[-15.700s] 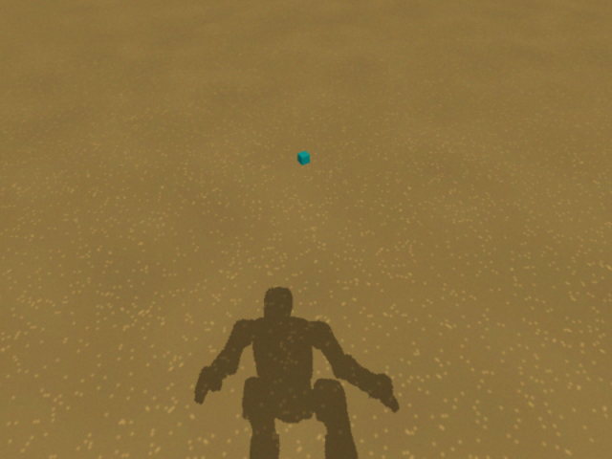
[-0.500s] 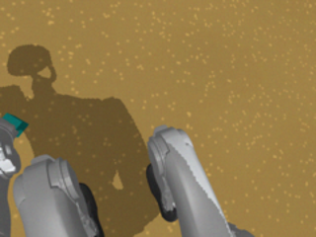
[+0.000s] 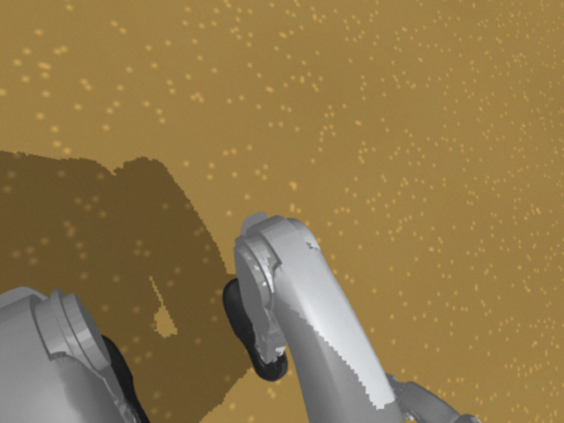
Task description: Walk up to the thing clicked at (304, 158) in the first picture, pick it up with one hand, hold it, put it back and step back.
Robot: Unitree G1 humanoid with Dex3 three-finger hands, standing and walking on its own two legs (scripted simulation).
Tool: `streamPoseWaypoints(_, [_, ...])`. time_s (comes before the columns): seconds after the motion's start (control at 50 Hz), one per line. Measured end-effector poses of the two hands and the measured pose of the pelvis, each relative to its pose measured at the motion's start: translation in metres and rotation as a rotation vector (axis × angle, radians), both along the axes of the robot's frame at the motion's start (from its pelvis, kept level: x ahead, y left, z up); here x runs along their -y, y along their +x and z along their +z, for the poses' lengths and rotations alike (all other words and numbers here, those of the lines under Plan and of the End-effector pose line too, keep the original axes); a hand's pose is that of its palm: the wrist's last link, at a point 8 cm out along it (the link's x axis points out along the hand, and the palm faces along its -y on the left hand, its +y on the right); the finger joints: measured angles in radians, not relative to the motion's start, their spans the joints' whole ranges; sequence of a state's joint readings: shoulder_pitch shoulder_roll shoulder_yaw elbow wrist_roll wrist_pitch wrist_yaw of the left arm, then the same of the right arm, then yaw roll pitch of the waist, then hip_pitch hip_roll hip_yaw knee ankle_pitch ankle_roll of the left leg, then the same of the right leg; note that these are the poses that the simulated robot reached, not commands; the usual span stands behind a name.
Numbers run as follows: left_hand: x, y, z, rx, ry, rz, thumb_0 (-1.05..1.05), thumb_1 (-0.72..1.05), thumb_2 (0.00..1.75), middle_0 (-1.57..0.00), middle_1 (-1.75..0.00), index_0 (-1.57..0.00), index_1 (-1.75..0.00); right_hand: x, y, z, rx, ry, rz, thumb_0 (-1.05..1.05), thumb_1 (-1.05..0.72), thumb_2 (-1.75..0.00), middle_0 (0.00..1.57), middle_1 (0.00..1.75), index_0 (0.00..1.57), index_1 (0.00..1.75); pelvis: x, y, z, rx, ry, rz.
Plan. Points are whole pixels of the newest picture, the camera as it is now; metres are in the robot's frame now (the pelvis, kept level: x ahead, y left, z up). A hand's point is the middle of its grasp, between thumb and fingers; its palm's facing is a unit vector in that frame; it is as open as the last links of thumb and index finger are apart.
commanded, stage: rest palm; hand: left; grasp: from above
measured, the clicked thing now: out of the picture +0.42 +0.34 -0.29
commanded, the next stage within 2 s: close in 0.78 s
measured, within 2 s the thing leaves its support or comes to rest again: neither
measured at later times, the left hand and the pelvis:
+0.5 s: hand out of the picture +0.42 +0.34 -0.24, palm faces -0.23 -0.37 -0.90, open 14.1 cm; pelvis +0.00 +0.01 +0.00, yaw -1 degrees
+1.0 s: hand out of the picture +0.42 +0.34 -0.24, palm faces -0.23 -0.36 -0.91, open 13.8 cm; pelvis +0.00 +0.01 +0.01, yaw -2 degrees
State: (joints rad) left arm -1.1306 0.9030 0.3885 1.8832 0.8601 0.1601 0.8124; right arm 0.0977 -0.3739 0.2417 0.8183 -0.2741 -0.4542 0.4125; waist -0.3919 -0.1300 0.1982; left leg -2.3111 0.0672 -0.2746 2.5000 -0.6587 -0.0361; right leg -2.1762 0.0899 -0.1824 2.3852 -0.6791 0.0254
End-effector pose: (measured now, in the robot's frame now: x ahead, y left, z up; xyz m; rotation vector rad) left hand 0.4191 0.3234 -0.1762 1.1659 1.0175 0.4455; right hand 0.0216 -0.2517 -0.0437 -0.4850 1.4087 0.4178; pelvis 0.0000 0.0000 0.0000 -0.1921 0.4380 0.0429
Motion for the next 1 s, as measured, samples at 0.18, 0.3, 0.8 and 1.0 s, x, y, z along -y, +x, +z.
streamPoseWaypoints(0.18, [-0.018,-0.002,-0.004,-0.034,0.028,0.032,0.0,-0.52,0.98,-0.15,-0.98,-0.14,-0.99,-0.01,-0.004,-0.003,-0.029,0.036,0.011,0.01,-0.92,-0.9,0.19,0.3,0.2,0.3,-0.003,0.001,-0.001,0.004,-0.01,-0.002])
streamPoseWaypoints(0.3, [-0.016,0.0,-0.008,-0.027,-0.003,0.037,-0.01,-0.52,0.97,-0.14,-0.98,-0.13,-1.0,-0.019,0.001,-0.003,-0.008,0.05,0.017,0.01,-0.92,-0.9,0.19,0.3,0.2,0.3,-0.004,0.0,-0.001,0.007,-0.022,-0.006])
streamPoseWaypoints(0.8, [-0.02,-0.001,-0.004,-0.027,0.007,-0.019,-0.01,-0.57,1.04,-0.16,-0.95,-0.12,-1.0,-0.018,-0.002,0.012,0.026,0.001,0.017,0.01,-0.92,-0.91,0.19,0.3,0.2,0.3,-0.006,-0.005,0.004,0.031,-0.043,-0.01])
streamPoseWaypoints(1.0, [-0.018,0.003,-0.006,-0.025,0.017,-0.022,0.0,-0.51,1.01,-0.23,-0.88,-0.17,-0.94,-0.019,-0.001,0.018,0.019,-0.005,0.022,0.01,-0.92,-0.9,0.19,0.3,0.2,0.3,-0.006,-0.004,0.008,0.028,-0.05,-0.012])
